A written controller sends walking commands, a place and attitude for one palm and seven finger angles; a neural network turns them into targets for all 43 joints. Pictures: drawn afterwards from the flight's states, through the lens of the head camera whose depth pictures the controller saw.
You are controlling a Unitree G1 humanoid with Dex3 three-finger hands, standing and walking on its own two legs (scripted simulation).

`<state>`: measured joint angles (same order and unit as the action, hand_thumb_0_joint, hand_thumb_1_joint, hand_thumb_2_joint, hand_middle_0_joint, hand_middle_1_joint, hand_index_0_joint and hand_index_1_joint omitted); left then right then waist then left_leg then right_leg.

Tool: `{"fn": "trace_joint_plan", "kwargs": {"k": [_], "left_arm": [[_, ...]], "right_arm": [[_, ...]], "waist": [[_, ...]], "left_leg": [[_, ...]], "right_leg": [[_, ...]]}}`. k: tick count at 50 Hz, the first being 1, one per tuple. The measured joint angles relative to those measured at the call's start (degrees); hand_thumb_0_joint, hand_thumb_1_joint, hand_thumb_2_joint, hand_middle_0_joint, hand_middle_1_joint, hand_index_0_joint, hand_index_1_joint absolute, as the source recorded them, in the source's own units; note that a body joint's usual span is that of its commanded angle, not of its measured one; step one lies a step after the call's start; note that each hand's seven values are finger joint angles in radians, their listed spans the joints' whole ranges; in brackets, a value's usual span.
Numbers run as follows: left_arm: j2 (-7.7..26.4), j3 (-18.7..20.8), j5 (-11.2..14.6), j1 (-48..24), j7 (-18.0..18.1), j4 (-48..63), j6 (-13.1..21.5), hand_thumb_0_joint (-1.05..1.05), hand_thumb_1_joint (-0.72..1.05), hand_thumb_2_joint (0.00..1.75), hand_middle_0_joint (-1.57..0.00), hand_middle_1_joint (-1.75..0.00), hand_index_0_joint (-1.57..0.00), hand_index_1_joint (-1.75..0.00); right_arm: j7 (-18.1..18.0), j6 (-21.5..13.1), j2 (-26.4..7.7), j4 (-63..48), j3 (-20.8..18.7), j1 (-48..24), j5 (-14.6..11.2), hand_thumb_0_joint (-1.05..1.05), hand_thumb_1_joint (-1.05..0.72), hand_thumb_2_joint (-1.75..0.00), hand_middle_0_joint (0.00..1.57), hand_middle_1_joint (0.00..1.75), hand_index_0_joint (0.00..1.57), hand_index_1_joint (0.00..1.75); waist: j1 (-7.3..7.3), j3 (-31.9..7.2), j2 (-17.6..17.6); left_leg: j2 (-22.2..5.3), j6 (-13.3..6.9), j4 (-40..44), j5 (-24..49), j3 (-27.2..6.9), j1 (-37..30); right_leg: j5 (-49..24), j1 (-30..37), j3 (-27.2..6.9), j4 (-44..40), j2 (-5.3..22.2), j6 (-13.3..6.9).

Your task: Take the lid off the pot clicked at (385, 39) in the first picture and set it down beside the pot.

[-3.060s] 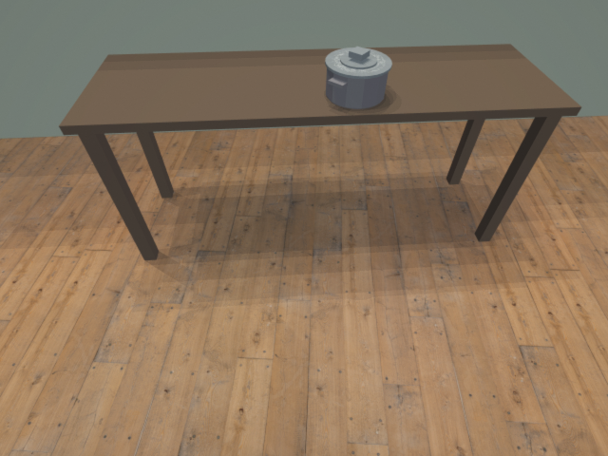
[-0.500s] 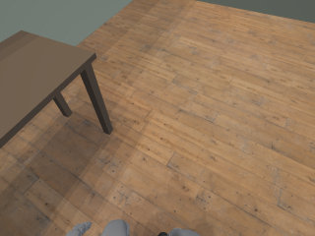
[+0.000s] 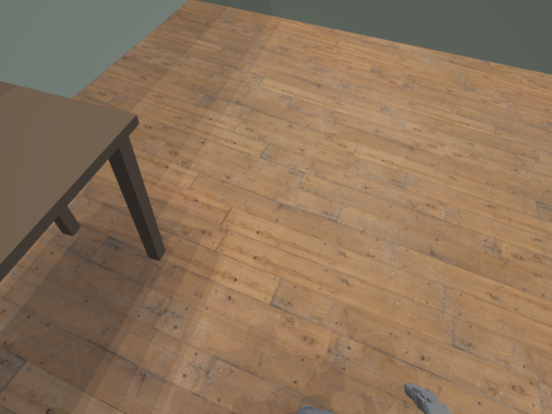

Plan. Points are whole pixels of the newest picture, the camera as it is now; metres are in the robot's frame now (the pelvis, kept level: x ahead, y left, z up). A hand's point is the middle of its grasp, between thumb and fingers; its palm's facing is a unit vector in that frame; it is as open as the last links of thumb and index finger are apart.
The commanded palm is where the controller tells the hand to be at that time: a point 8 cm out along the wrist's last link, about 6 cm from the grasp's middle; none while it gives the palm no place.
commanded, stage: walk to a spot facing it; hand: left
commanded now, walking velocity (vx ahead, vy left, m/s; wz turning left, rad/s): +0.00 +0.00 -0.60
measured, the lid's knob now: out of the picture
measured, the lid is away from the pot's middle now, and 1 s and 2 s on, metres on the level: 0.00 0.00 0.00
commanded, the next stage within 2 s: turn to face it in 0.80 s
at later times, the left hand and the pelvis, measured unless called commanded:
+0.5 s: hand (208, 404) +0.15 +0.12 -0.16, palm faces -0.35 -0.90 -0.26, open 7.4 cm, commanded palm none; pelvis -0.02 -0.04 -0.01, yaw -21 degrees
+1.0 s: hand out of the picture +0.12 +0.09 -0.18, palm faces -0.36 -0.92 -0.16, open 7.4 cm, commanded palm none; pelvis +0.11 -0.08 -0.01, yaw -27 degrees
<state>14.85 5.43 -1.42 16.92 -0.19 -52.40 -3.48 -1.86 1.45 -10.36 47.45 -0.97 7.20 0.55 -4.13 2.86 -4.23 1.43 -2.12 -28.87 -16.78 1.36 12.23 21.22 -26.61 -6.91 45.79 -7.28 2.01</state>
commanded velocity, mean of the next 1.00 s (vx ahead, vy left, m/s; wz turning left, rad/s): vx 0.15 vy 0.00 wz -0.26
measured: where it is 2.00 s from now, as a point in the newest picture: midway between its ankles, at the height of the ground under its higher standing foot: outside the picture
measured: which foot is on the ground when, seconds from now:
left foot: down 0.00-0.48, up 0.50-1.00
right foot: up 0.00-0.46, down 0.48-1.00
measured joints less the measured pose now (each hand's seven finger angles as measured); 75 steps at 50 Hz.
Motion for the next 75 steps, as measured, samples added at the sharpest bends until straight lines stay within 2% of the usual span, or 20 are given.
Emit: {"fn": "trace_joint_plan", "kwargs": {"k": [4, 9, 13, 17, 21, 24, 25, 27, 29, 32, 36, 40, 48, 50, 51, 53, 55, 57, 64, 75], "left_arm": [[0.7, 0.6, -0.3, 0.1, -0.9, -0.5, -0.4, 0.01, 0.91, 0.9, -0.2, -0.3, -0.2, -0.3], [0.9, 0.8, -0.1, -0.3, -1.2, -1.1, -1.5, 0.01, 0.91, 0.9, -0.2, -0.3, -0.2, -0.3], [0.6, 0.9, 0.0, -1.6, -1.4, -1.2, -2.2, 0.01, 0.91, 0.9, -0.2, -0.3, -0.2, -0.3], [-0.3, 0.5, 0.0, -3.9, -1.6, -0.8, -2.4, 0.01, 0.91, 0.9, -0.2, -0.3, -0.2, -0.3], [-1.6, -0.2, 0.0, -6.2, -1.9, 0.3, -1.6, 0.01, 0.91, 0.9, -0.2, -0.3, -0.2, -0.3], [-2.2, -0.8, -0.1, -7.0, -2.2, 1.3, -0.3, 0.01, 0.91, 0.9, -0.2, -0.3, -0.2, -0.3], [-2.5, -1.0, -0.3, -7.4, -2.1, 1.5, 0.7, 0.01, 0.91, 0.9, -0.2, -0.3, -0.2, -0.3], [-3.2, -1.7, 0.2, -7.6, -1.4, 1.6, 2.2, 0.01, 0.91, 0.9, -0.2, -0.3, -0.2, -0.3], [-4.0, -1.9, 0.5, -6.4, -0.7, 1.6, 3.2, 0.01, 0.91, 0.9, -0.2, -0.3, -0.2, -0.3], [-4.7, -2.2, 0.7, -3.5, -0.1, 0.6, 4.5, 0.01, 0.91, 0.9, -0.2, -0.3, -0.2, -0.3], [-5.6, -2.9, 0.5, -0.1, -0.1, -1.6, 5.7, 0.01, 0.9, 0.9, -0.2, -0.3, -0.2, -0.3], [-6.8, -3.3, 0.3, 2.9, 0.1, -3.9, 6.3, 0.01, 0.9, 0.9, -0.2, -0.3, -0.21, -0.3], [-7.6, -3.7, -0.2, 8.4, 1.4, -8.8, 6.5, 0.01, 0.9, 0.9, -0.2, -0.3, -0.21, -0.3], [-7.4, -3.6, -0.1, 9.4, 1.7, -10.0, 6.3, 0.01, 0.9, 0.9, -0.2, -0.3, -0.21, -0.3], [-7.3, -3.5, 0.1, 9.8, 1.8, -10.5, 6.0, 0.01, 0.9, 0.9, -0.2, -0.3, -0.21, -0.3], [-6.4, -3.3, 0.8, 8.3, 2.0, -11.1, 4.9, 0.01, 0.9, 0.9, -0.2, -0.3, -0.21, -0.3], [-5.7, -2.9, 0.6, 6.3, 2.2, -10.6, 4.1, 0.01, 0.91, 0.9, -0.2, -0.3, -0.2, -0.3], [-5.2, -2.4, 0.4, 3.6, 2.0, -9.5, 3.5, 0.01, 0.91, 0.9, -0.2, -0.3, -0.2, -0.3], [-4.6, -1.0, -0.1, -3.6, 1.5, -3.9, 2.3, 0.01, 0.91, 0.9, -0.2, -0.3, -0.2, -0.3], [-2.5, -0.2, 0.0, -9.0, 1.6, -0.4, 0.6, 0.01, 0.91, 0.9, -0.2, -0.3, -0.2, -0.3]], "right_arm": [[-0.5, 0.0, 0.3, 0.8, 0.5, 2.9, 0.3, 0.01, -0.91, -0.9, 0.2, 0.3, 0.2, 0.3], [-0.7, -0.4, 0.5, 2.1, 0.3, 6.3, 0.2, 0.01, -0.91, -0.9, 0.2, 0.3, 0.2, 0.3], [-0.6, -0.7, 0.8, 3.4, 0.0, 8.8, 0.3, 0.01, -0.91, -0.9, 0.2, 0.3, 0.2, 0.3], [-0.3, -0.6, 0.5, 4.9, -0.7, 10.7, 0.6, 0.01, -0.91, -0.9, 0.2, 0.3, 0.2, 0.3], [0.3, -0.4, -1.0, 6.3, -1.7, 12.0, 1.0, 0.01, -0.91, -0.9, 0.2, 0.3, 0.2, 0.3], [0.8, -0.4, -2.5, 7.2, -2.4, 13.7, 1.0, 0.01, -0.91, -0.9, 0.2, 0.3, 0.2, 0.3], [1.0, -0.2, -3.1, 7.6, -2.6, 14.2, 0.8, 0.01, -0.91, -0.9, 0.2, 0.3, 0.2, 0.3], [1.3, 1.2, -4.0, 8.8, -2.8, 14.2, 0.8, 0.01, -0.91, -0.9, 0.2, 0.3, 0.2, 0.3], [1.6, 2.0, -4.3, 9.5, -2.9, 13.7, 0.9, 0.01, -0.91, -0.9, 0.2, 0.3, 0.2, 0.3], [2.1, 1.1, -4.2, 9.1, -3.1, 11.7, 1.2, 0.01, -0.91, -0.9, 0.2, 0.3, 0.2, 0.3], [2.3, -0.3, -3.4, 7.4, -3.1, 8.3, 1.2, 0.01, -0.91, -0.9, 0.2, 0.3, 0.2, 0.3], [2.5, -0.7, -2.4, 6.8, -2.9, 5.2, 1.0, 0.01, -0.91, -0.9, 0.2, 0.3, 0.2, 0.3], [2.9, -1.4, 0.0, 7.2, -1.9, 0.4, 0.3, 0.01, -0.91, -0.9, 0.2, 0.3, 0.2, 0.3], [2.6, -2.5, 0.7, 6.9, -1.3, 0.1, 0.3, 0.01, -0.91, -0.9, 0.2, 0.3, 0.2, 0.3], [2.4, -3.2, 0.8, 6.6, -1.0, 0.4, 0.4, 0.01, -0.91, -0.9, 0.2, 0.3, 0.2, 0.3], [1.9, -3.7, 1.7, 6.7, -0.6, 0.6, 0.3, 0.0, -0.91, -0.9, 0.2, 0.3, 0.2, 0.3], [1.5, -3.2, 2.4, 7.3, -0.1, 1.3, 0.2, 0.0, -0.91, -0.9, 0.2, 0.3, 0.2, 0.3], [1.0, -2.7, 2.9, 7.9, -0.1, 2.5, 0.0, 0.0, -0.91, -0.9, 0.2, 0.3, 0.2, 0.3], [0.8, -1.1, 0.7, 8.8, -1.6, 5.3, 0.0, -0.01, -0.94, -0.9, 0.21, 0.3, 0.2, 0.3], [1.2, 0.3, 0.4, 8.2, -2.9, 9.0, 0.4, 0.0, -0.91, -0.9, 0.2, 0.3, 0.2, 0.3]], "waist": [[0.64, 0.1, 0.0], [1.61, -0.3, 0.7], [2.71, -0.1, 1.2], [4.2, 0.7, 2.4], [5.8, 1.2, 4.4], [6.63, 0.3, 6.1], [6.7, 0.1, 7.0], [6.88, 0.0, 8.2], [6.35, -0.7, 8.2], [6.0, -1.5, 7.5], [5.85, -1.4, 6.5], [4.72, -1.1, 6.2], [1.68, -0.1, 5.0], [1.96, 0.4, 4.2], [2.25, 0.4, 4.3], [2.18, 1.4, 2.7], [1.82, 2.0, 1.8], [1.97, 2.2, 1.6], [3.43, 0.6, 2.5], [6.79, -1.7, 3.9]], "left_leg": [[-1.7, -0.3, 2.6, 0.8, 2.8, -2.9], [-3.5, -0.5, 3.2, 0.6, 6.6, -4.4], [-4.8, -0.2, 3.1, 0.4, 9.7, -4.4], [-6.4, 0.6, 2.4, 0.1, 12.5, -3.8], [-8.8, 2.1, -0.2, -1.3, 15.4, -2.5], [-11.2, 4.0, -5.0, -4.0, 17.1, -0.8], [-12.4, 4.3, -9.2, -7.2, 16.3, 0.8], [-11.5, 4.9, -21.7, -13.3, 9.9, 5.9], [-9.9, 4.9, -31.3, -10.8, 5.8, 10.4], [-9.5, 5.9, -35.5, -3.6, 3.5, 15.1], [-9.5, 7.1, -33.0, 1.7, 2.1, 19.3], [-9.0, 7.1, -29.7, 4.8, 1.5, 21.8], [-6.0, 4.2, -15.4, 4.3, 3.6, 17.3], [-4.0, 2.8, -8.6, 7.4, 4.0, 13.2], [-3.6, 0.5, -6.5, 8.4, 3.8, 11.3], [-2.2, -2.7, -9.1, 4.7, 4.2, 11.3], [-1.0, -3.3, -8.2, 3.7, 4.5, 9.9], [0.2, -3.1, -4.8, 5.4, 3.9, 8.3], [3.2, -4.5, 3.5, 9.9, 0.5, 6.2], [5.4, -3.5, 5.2, 11.2, -6.3, 6.5]], "right_leg": [[-0.4, -4.6, 3.1, 18.5, 3.5, 2.8], [-3.3, -4.3, 3.1, 23.9, 7.6, 4.4], [-3.4, -2.5, 3.9, 19.9, 9.9, 4.8], [-0.8, 0.3, 6.7, 11.4, 11.3, 4.3], [2.7, 4.4, 10.0, 1.1, 11.0, 2.8], [0.9, 10.0, 12.2, -9.7, 9.9, 0.9], [-1.8, 10.5, 12.7, -11.2, 9.0, -1.4], [-1.6, 10.7, 12.8, -10.0, 7.9, -3.9], [-1.4, 12.8, 12.0, -12.1, 7.2, -4.7], [-3.6, 16.9, 10.0, -18.0, 6.3, -4.8], [-5.4, 21.1, 8.0, -23.6, 5.7, -5.4], [-5.1, 24.3, 6.8, -26.3, 5.0, -5.3], [-0.5, 30.1, 5.7, -27.0, 4.7, -3.5], [2.9, 30.0, 6.1, -22.9, 5.2, -2.6], [5.0, 28.3, 6.9, -17.4, 5.1, -2.2], [8.8, 21.3, 7.0, 0.7, 6.0, -1.5], [8.6, 14.5, 7.0, 14.2, 6.7, -0.8], [5.5, 8.8, 7.6, 19.9, 8.0, 0.0], [-2.3, -1.9, 5.7, 17.4, 10.7, 2.1], [-0.9, 0.5, 4.3, 7.9, 8.8, 3.5]]}}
